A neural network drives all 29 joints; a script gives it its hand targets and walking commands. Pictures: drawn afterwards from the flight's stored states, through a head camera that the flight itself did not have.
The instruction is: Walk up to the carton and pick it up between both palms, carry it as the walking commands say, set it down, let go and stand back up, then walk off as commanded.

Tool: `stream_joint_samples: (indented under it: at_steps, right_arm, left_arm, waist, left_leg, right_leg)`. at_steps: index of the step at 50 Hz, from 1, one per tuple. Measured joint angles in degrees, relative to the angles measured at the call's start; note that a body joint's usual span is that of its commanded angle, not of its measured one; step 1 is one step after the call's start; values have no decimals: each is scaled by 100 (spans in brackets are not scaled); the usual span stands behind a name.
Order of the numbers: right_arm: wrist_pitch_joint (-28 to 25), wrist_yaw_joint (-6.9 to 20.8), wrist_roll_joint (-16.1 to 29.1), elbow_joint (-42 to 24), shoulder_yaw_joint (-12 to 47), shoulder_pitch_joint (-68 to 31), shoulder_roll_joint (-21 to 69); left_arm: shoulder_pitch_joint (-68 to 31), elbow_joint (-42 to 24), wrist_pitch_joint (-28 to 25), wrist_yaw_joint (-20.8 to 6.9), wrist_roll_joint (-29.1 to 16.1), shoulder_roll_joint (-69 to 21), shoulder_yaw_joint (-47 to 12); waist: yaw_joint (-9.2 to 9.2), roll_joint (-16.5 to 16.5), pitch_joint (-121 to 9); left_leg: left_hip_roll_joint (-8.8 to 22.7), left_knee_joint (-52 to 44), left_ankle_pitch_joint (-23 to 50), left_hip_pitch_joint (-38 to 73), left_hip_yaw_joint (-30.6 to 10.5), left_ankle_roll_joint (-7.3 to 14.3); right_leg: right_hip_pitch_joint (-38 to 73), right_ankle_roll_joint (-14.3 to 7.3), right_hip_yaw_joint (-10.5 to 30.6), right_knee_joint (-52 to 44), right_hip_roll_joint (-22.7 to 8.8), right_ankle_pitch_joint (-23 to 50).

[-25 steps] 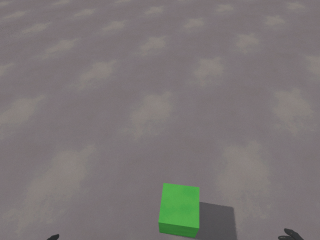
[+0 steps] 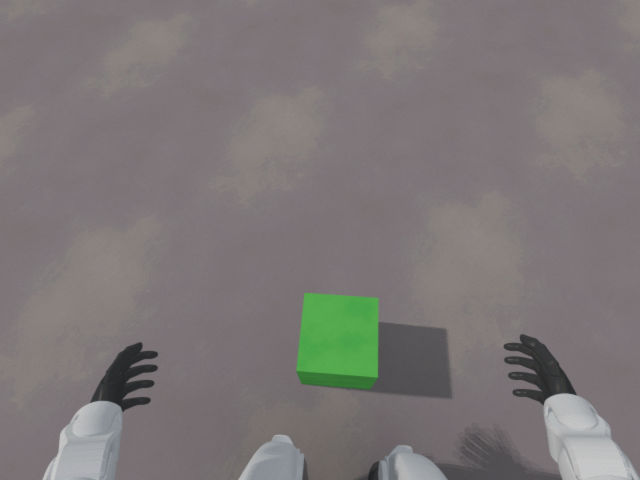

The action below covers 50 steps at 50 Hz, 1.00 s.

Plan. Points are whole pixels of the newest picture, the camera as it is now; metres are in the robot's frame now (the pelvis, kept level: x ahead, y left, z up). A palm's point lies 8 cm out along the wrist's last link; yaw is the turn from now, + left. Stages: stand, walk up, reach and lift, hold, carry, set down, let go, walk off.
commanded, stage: reach and lift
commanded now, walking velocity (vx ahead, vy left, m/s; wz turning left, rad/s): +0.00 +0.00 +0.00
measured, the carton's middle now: (338, 342) +0.43 +0.02 -0.64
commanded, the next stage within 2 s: none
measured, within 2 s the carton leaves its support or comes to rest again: neither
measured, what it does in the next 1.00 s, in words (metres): lowers itself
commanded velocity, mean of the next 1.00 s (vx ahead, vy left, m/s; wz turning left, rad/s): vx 0.00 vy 0.00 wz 0.00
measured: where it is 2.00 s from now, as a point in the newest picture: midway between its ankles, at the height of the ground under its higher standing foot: outside the picture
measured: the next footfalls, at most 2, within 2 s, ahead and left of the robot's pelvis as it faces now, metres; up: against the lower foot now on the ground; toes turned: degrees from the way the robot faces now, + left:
none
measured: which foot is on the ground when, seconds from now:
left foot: down 0.00-1.00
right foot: down 0.00-1.00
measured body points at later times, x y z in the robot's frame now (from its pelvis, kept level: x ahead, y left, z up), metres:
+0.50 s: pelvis -0.06 +0.02 -0.05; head +0.15 +0.02 +0.35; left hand +0.34 +0.27 -0.14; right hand +0.35 -0.21 -0.14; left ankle +0.01 +0.13 -0.71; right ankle +0.01 -0.11 -0.71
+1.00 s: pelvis -0.05 +0.02 -0.08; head +0.25 +0.03 +0.26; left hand +0.46 +0.22 -0.19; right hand +0.46 -0.16 -0.19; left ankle +0.01 +0.14 -0.71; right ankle +0.01 -0.11 -0.71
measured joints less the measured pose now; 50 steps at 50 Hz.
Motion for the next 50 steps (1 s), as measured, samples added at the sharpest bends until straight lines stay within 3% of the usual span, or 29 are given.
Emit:
stream_joint_samples:
  at_steps: [9, 26, 43, 50]
  right_arm:
    - [83, -108, 33, 435, -190, -1149, 36]
    - [220, 20, 194, 1349, -507, -3691, -58]
    - [-427, -223, 192, 1702, -1104, -5067, 286]
    - [-586, -281, -114, 1708, -1375, -5574, 562]
  left_arm:
    - [-934, 132, 134, 94, -302, -14, -171]
    - [-3678, 909, 467, 400, -420, -244, 12]
    - [-5366, 1606, -198, 511, -333, -426, 247]
    - [-5810, 1658, -385, 512, -32, -604, 555]
  waist:
    - [-83, 65, -230]
    - [-244, 137, -210]
    - [-292, 121, -724]
    - [-285, 121, -915]
  left_leg:
    - [-87, 664, -17, -1261, -119, 24]
    - [-158, 1216, 340, -3226, -3, 149]
    - [-184, 1470, 357, -4909, -73, 148]
    - [-188, 1494, 342, -5377, -99, 128]
  right_leg:
    - [-1191, 27, -65, 621, -53, -44]
    - [-3168, 167, 119, 1142, -73, 355]
    - [-4825, 196, 143, 1357, -21, 382]
    - [-5296, 195, 174, 1379, 19, 373]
